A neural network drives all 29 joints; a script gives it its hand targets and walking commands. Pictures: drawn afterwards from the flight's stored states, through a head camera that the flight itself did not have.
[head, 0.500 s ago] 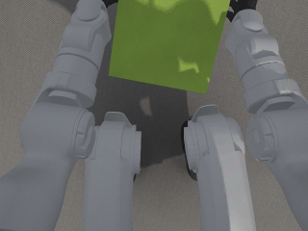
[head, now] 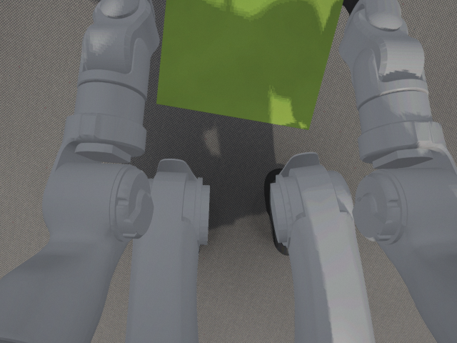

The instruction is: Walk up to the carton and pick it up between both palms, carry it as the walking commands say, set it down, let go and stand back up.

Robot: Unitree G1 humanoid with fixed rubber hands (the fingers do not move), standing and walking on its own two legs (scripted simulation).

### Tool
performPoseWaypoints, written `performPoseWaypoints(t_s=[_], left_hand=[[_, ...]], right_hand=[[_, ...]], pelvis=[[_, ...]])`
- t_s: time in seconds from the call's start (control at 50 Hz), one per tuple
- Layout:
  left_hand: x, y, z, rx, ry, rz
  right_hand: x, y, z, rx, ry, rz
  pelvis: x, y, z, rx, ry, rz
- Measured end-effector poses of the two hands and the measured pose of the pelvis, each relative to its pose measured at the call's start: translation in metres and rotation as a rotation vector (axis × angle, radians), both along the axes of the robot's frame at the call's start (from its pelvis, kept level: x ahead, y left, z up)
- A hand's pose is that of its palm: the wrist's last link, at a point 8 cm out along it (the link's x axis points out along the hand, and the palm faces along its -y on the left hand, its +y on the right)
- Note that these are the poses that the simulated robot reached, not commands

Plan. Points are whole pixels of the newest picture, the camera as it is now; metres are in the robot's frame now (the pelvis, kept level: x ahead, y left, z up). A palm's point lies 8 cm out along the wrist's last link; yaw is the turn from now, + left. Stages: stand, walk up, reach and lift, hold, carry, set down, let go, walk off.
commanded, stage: reach and lift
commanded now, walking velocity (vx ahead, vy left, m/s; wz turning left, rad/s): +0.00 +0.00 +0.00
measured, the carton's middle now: (243, 21) +0.53 -0.02 -0.20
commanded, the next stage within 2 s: none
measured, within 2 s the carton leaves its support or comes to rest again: neither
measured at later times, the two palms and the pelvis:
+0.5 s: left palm out of the picture +0.54 +0.11 -0.06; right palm out of the picture +0.52 -0.17 -0.06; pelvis -0.02 +0.01 +0.04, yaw +0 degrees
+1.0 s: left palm out of the picture +0.52 +0.11 +0.01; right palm out of the picture +0.50 -0.17 +0.01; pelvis -0.03 +0.00 +0.09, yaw +1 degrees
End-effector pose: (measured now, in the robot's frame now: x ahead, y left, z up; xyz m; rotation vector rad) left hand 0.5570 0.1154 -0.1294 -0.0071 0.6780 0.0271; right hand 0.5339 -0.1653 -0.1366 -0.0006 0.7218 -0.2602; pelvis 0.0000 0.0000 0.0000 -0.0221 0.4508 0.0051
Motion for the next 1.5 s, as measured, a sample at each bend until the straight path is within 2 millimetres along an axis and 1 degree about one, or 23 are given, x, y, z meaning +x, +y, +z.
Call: performPoseWaypoints(t_s=[0.1,0.2,0.3,0.36,0.46,0.56,0.68,0.8,0.86,0.96,1.08,1.16,1.2,1.32,1.42,1.5], left_hand=[[-0.007,0.004,0.006,-0.017,-0.007,0.018],[-0.017,0.006,0.016,-0.032,-0.012,0.033],[-0.023,0.004,0.034,-0.032,-0.023,0.032],[-0.023,0.001,0.047,-0.029,-0.03,0.034],[-0.021,-0.005,0.062,-0.026,-0.034,0.032],[-0.025,-0.007,0.071,-0.025,-0.038,0.031],[-0.038,-0.002,0.081,-0.021,-0.028,0.047],[-0.046,0.005,0.106,-0.015,-0.036,0.057],[-0.046,0.005,0.12,-0.013,-0.038,0.056],[-0.041,0.001,0.137,-0.015,-0.043,0.04],[-0.042,-0.007,0.144,-0.022,-0.041,0.021],[-0.05,-0.007,0.146,-0.031,-0.029,0.023],[-0.056,-0.006,0.15,-0.03,-0.028,0.028],[-0.067,0.002,0.175,-0.011,-0.025,0.047],[-0.066,0.005,0.2,0.003,-0.037,0.051],[-0.064,0.004,0.215,-0.001,-0.049,0.05]], right_hand=[[-0.004,0.004,0.008,0.004,-0.011,0.0],[-0.01,0.006,0.023,0.008,-0.018,-0.001],[-0.015,0.004,0.043,0.005,-0.028,-0.006],[-0.017,0.001,0.054,0.007,-0.034,-0.01],[-0.017,-0.004,0.068,0.001,-0.037,-0.012],[-0.02,-0.006,0.078,-0.003,-0.041,-0.003],[-0.027,-0.002,0.088,0.011,-0.033,0.006],[-0.032,0.005,0.112,0.024,-0.042,0.012],[-0.032,0.006,0.127,0.018,-0.043,0.01],[-0.032,0.002,0.145,0.002,-0.047,0.001],[-0.039,-0.005,0.153,-0.01,-0.044,-0.014],[-0.047,-0.006,0.156,-0.009,-0.033,-0.016],[-0.051,-0.005,0.16,-0.004,-0.033,-0.011],[-0.057,0.003,0.182,0.009,-0.03,0.005],[-0.054,0.007,0.206,0.009,-0.041,0.014],[-0.049,0.006,0.224,-0.007,-0.054,0.02]], pelvis=[[0.001,0.002,0.006,-0.008,-0.008,0.003],[-0.001,0.004,0.014,-0.015,-0.021,0.007],[-0.007,0.005,0.023,-0.021,-0.04,0.011],[-0.01,0.006,0.029,-0.022,-0.05,0.011],[-0.016,0.006,0.037,-0.02,-0.053,0.011],[-0.019,0.005,0.043,-0.013,-0.053,0.004],[-0.021,0.002,0.054,0.001,-0.065,0.001],[-0.023,0.001,0.067,0.004,-0.093,0.006],[-0.025,0.001,0.075,0.002,-0.108,0.011],[-0.027,0.003,0.088,-0.007,-0.116,0.016],[-0.025,0.007,0.1,-0.013,-0.11,0.009],[-0.023,0.008,0.107,-0.012,-0.113,0.005],[-0.022,0.008,0.111,-0.011,-0.12,0.005],[-0.021,0.007,0.126,-0.007,-0.16,0.01],[-0.023,0.007,0.14,-0.009,-0.188,0.019],[-0.024,0.008,0.15,-0.012,-0.198,0.023]])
